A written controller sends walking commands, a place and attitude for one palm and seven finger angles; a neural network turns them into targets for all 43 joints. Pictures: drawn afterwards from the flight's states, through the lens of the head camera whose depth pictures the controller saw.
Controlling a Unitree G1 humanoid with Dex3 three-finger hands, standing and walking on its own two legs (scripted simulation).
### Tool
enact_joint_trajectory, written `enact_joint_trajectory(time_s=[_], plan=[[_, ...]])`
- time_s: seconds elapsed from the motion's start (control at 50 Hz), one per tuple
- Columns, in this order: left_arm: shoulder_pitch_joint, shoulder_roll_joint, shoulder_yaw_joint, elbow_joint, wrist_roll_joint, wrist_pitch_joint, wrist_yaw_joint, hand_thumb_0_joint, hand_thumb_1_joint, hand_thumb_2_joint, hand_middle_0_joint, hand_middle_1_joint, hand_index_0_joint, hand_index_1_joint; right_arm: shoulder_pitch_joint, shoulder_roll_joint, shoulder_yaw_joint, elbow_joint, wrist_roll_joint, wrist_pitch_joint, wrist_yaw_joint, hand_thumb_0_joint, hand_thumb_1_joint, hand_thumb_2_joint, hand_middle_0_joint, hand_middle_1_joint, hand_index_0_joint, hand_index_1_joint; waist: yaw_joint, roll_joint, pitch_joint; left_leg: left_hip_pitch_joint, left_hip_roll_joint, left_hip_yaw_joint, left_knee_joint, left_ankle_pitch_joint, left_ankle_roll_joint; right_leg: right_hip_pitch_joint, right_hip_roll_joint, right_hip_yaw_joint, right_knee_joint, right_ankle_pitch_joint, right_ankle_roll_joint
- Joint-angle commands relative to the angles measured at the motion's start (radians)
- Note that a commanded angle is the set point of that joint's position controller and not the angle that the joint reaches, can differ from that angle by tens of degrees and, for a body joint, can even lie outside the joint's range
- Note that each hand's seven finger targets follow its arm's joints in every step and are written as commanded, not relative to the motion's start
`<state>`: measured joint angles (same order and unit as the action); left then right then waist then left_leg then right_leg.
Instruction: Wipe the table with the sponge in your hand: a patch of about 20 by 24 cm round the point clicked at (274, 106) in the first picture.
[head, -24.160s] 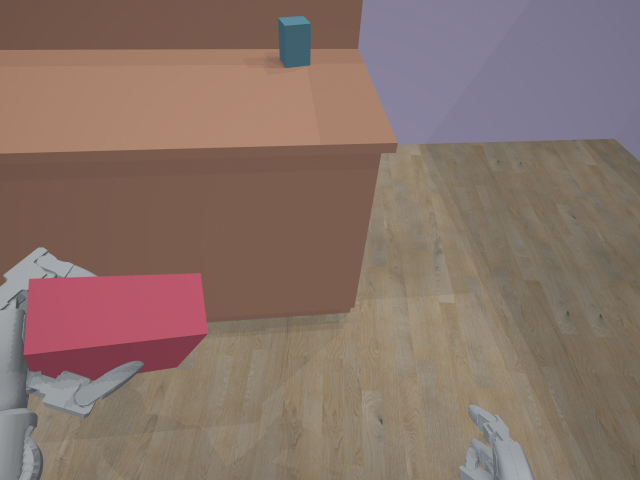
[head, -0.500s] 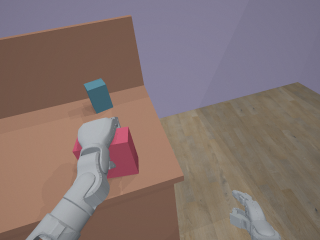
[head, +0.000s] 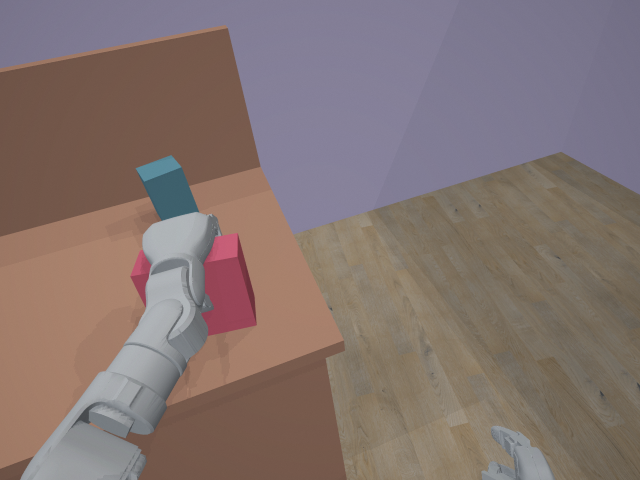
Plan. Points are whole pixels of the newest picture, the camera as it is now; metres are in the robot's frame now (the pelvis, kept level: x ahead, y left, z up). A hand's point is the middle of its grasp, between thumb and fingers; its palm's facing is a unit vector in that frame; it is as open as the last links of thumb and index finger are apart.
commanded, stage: wipe forward along the third lane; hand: left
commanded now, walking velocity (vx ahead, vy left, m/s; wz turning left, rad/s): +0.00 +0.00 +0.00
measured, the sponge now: (204, 300) +0.35 +0.21 +0.06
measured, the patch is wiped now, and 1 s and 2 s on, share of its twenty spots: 0.85 0.95 0.95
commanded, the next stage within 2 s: wipe back along the third lane in 0.98 s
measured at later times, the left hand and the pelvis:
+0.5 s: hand (197, 239) +0.42 +0.23 +0.12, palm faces -0.06 -0.03 -1.00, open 10.2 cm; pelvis +0.01 -0.01 +0.00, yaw +0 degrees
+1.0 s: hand (190, 223) +0.45 +0.25 +0.12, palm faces -0.08 -0.04 -1.00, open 10.2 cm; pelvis +0.02 +0.00 +0.00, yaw +0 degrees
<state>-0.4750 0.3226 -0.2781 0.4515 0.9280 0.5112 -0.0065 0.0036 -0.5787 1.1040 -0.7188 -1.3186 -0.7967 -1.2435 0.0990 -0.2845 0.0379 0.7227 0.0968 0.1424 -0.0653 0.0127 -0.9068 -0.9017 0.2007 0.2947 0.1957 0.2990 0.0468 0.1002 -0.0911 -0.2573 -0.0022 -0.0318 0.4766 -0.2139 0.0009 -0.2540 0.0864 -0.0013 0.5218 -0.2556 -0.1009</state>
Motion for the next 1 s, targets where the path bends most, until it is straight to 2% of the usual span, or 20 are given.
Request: enact_joint_trajectory(time_s=[0.0,0.02,0.14,0.2,0.24,0.3,0.32,0.34,0.42,0.44,0.46,0.48,0.62,0.66,0.72,0.78,0.82,0.9,0.92,0.98], plan=[[-0.361,0.174,0.063,0.032,0.046,-0.028,0.051,0.0,0.1,1.3,-1.2,-1.6,-1.2,-1.6,-0.192,-0.09,-0.033,-0.148,-0.006,-0.057,-0.012,0.0,-0.9,-0.9,0.2,0.3,0.2,0.3,-0.025,-0.196,-0.039,-0.054,-0.046,0.029,-0.039,-0.053,0.044,-0.004,-0.08,0.146,-0.186,-0.087,0.06],[-0.374,0.175,0.068,0.037,0.044,-0.035,0.051,0.0,0.1,1.3,-1.2,-1.6,-1.2,-1.6,-0.187,-0.087,-0.036,-0.151,-0.003,-0.06,-0.012,0.0,-0.9,-0.9,0.2,0.3,0.2,0.3,-0.025,-0.176,-0.044,-0.052,-0.045,0.025,-0.048,-0.052,0.043,-0.007,-0.078,0.137,-0.184,-0.096,0.058],[-0.498,0.239,0.091,0.148,0.044,-0.072,0.061,0.0,0.1,1.3,-1.2,-1.6,-1.2,-1.6,-0.141,-0.094,-0.037,-0.125,-0.004,-0.074,-0.025,0.0,-0.9,-0.9,0.2,0.3,0.2,0.3,-0.033,-0.191,-0.086,-0.082,-0.045,0.026,-0.029,-0.064,0.045,0.004,-0.09,0.159,-0.188,-0.141,0.068],[-0.505,0.294,0.133,0.213,0.046,-0.087,0.064,0.0,0.1,1.3,-1.2,-1.6,-1.2,-1.6,-0.119,-0.101,-0.04,-0.111,-0.007,-0.072,-0.024,0.0,-0.9,-0.9,0.2,0.3,0.2,0.3,-0.032,-0.201,-0.11,-0.115,-0.044,0.026,-0.014,-0.048,0.044,0.038,-0.099,0.187,-0.186,-0.085,0.07],[-0.523,0.307,0.137,0.226,0.058,-0.105,0.065,0.0,0.1,1.3,-1.2,-1.6,-1.2,-1.6,-0.103,-0.102,-0.042,-0.113,-0.008,-0.068,-0.023,0.0,-0.9,-0.9,0.2,0.3,0.2,0.3,-0.035,-0.175,-0.138,-0.12,-0.043,0.024,-0.013,-0.033,0.045,0.052,-0.098,0.184,-0.169,-0.033,0.068],[-0.499,0.315,0.146,0.254,0.075,-0.12,0.066,0.0,0.1,1.3,-1.2,-1.6,-1.2,-1.6,-0.087,-0.103,-0.044,-0.118,-0.009,-0.062,-0.016,0.0,-0.9,-0.9,0.2,0.3,0.2,0.3,-0.033,-0.164,-0.15,-0.134,-0.043,0.024,-0.009,-0.02,0.048,0.063,-0.096,0.182,-0.156,0.04,0.064],[-0.53,0.282,0.121,0.226,0.066,-0.129,0.061,0.0,0.1,1.3,-1.2,-1.6,-1.2,-1.6,-0.086,-0.097,-0.044,-0.131,-0.007,-0.061,-0.014,0.0,-0.9,-0.9,0.2,0.3,0.2,0.3,-0.039,-0.149,-0.164,-0.129,-0.044,0.022,-0.015,-0.011,0.049,0.072,-0.095,0.167,-0.151,0.067,0.064],[-0.51,0.325,0.156,0.259,0.075,-0.133,0.066,0.0,0.1,1.3,-1.2,-1.6,-1.2,-1.6,-0.069,-0.106,-0.047,-0.121,-0.009,-0.059,-0.013,0.0,-0.9,-0.9,0.2,0.3,0.2,0.3,-0.037,-0.165,-0.153,-0.132,-0.041,0.022,-0.013,-0.014,0.051,0.066,-0.09,0.17,-0.15,0.073,0.065],[-0.556,0.318,0.145,0.252,0.064,-0.148,0.063,0.0,0.1,1.3,-1.2,-1.6,-1.2,-1.6,-0.059,-0.106,-0.049,-0.126,-0.005,-0.055,-0.013,0.0,-0.9,-0.9,0.2,0.3,0.2,0.3,-0.051,-0.182,-0.169,-0.142,-0.041,0.025,-0.01,-0.002,0.055,0.081,-0.095,0.17,-0.148,0.128,0.071],[-0.541,0.361,0.181,0.288,0.069,-0.15,0.069,0.0,0.1,1.3,-1.2,-1.6,-1.2,-1.6,-0.048,-0.115,-0.052,-0.113,-0.007,-0.055,-0.014,0.0,-0.9,-0.9,0.2,0.3,0.2,0.3,-0.049,-0.204,-0.15,-0.15,-0.039,0.025,-0.005,-0.003,0.057,0.074,-0.092,0.178,-0.149,0.132,0.072],[-0.528,0.335,0.163,0.287,0.062,-0.154,0.07,0.0,0.1,1.3,-1.2,-1.6,-1.2,-1.6,-0.044,-0.115,-0.053,-0.118,-0.007,-0.056,-0.013,0.0,-0.9,-0.9,0.2,0.3,0.2,0.3,-0.05,-0.206,-0.16,-0.154,-0.041,0.028,-0.004,0.001,0.058,0.084,-0.095,0.174,-0.146,0.156,0.075],[-0.52,0.361,0.187,0.29,0.063,-0.157,0.072,0.0,0.1,1.3,-1.2,-1.6,-1.2,-1.6,-0.04,-0.117,-0.054,-0.114,-0.007,-0.054,-0.012,0.0,-0.9,-0.9,0.2,0.3,0.2,0.3,-0.046,-0.2,-0.173,-0.155,-0.039,0.029,0.0,0.008,0.057,0.095,-0.098,0.183,-0.143,0.175,0.074],[-0.571,0.387,0.188,0.308,0.074,-0.167,0.067,0.0,0.1,1.3,-1.2,-1.6,-1.2,-1.6,-0.023,-0.119,-0.055,-0.111,-0.005,-0.043,-0.004,0.0,-0.9,-0.9,0.2,0.3,0.2,0.3,-0.055,-0.16,-0.205,-0.15,-0.041,0.031,-0.006,0.047,0.059,0.115,-0.093,0.163,-0.125,0.267,0.071],[-0.569,0.403,0.194,0.339,0.084,-0.168,0.067,0.0,0.1,1.3,-1.2,-1.6,-1.2,-1.6,-0.011,-0.125,-0.055,-0.108,-0.005,-0.041,-0.005,0.0,-0.9,-0.9,0.2,0.3,0.2,0.3,-0.06,-0.174,-0.194,-0.155,-0.038,0.034,-0.002,0.043,0.062,0.104,-0.093,0.161,-0.128,0.263,0.075],[-0.595,0.406,0.199,0.323,0.086,-0.179,0.068,0.0,0.1,1.3,-1.2,-1.6,-1.2,-1.6,-0.01,-0.122,-0.059,-0.114,-0.006,-0.038,-0.004,0.0,-0.9,-0.9,0.2,0.3,0.2,0.3,-0.061,-0.145,-0.23,-0.141,-0.04,0.035,-0.005,0.055,0.061,0.113,-0.091,0.156,-0.124,0.27,0.071],[-0.619,0.41,0.189,0.374,0.094,-0.179,0.071,0.0,0.1,1.3,-1.2,-1.6,-1.2,-1.6,0.004,-0.127,-0.054,-0.109,-0.004,-0.037,-0.004,0.0,-0.9,-0.9,0.2,0.3,0.2,0.3,-0.076,-0.169,-0.178,-0.16,-0.036,0.033,-0.009,0.019,0.063,0.067,-0.088,0.145,-0.139,0.207,0.074],[-0.677,0.414,0.19,0.366,0.095,-0.188,0.074,0.0,0.1,1.3,-1.2,-1.6,-1.2,-1.6,0.01,-0.126,-0.057,-0.107,-0.006,-0.039,-0.004,0.0,-0.9,-0.9,0.2,0.3,0.2,0.3,-0.082,-0.14,-0.2,-0.148,-0.035,0.032,-0.012,0.031,0.063,0.067,-0.086,0.134,-0.133,0.216,0.071],[-0.69,0.438,0.198,0.411,0.108,-0.19,0.082,0.0,0.1,1.3,-1.2,-1.6,-1.2,-1.6,0.031,-0.132,-0.056,-0.101,-0.008,-0.038,-0.005,0.0,-0.9,-0.9,0.2,0.3,0.2,0.3,-0.09,-0.158,-0.209,-0.159,-0.033,0.035,-0.005,0.028,0.063,0.063,-0.086,0.13,-0.133,0.221,0.074],[-0.712,0.416,0.188,0.397,0.102,-0.196,0.081,0.0,0.1,1.3,-1.2,-1.6,-1.2,-1.6,0.032,-0.127,-0.058,-0.102,-0.009,-0.039,-0.004,0.0,-0.9,-0.9,0.2,0.3,0.2,0.3,-0.091,-0.147,-0.233,-0.15,-0.035,0.033,-0.009,0.045,0.063,0.071,-0.084,0.123,-0.127,0.24,0.072],[-0.705,0.444,0.198,0.437,0.116,-0.191,0.087,0.0,0.1,1.3,-1.2,-1.6,-1.2,-1.6,0.048,-0.133,-0.057,-0.098,-0.01,-0.035,-0.003,0.0,-0.9,-0.9,0.2,0.3,0.2,0.3,-0.091,-0.138,-0.23,-0.161,-0.035,0.037,-0.004,0.037,0.063,0.069,-0.085,0.122,-0.129,0.23,0.073]])
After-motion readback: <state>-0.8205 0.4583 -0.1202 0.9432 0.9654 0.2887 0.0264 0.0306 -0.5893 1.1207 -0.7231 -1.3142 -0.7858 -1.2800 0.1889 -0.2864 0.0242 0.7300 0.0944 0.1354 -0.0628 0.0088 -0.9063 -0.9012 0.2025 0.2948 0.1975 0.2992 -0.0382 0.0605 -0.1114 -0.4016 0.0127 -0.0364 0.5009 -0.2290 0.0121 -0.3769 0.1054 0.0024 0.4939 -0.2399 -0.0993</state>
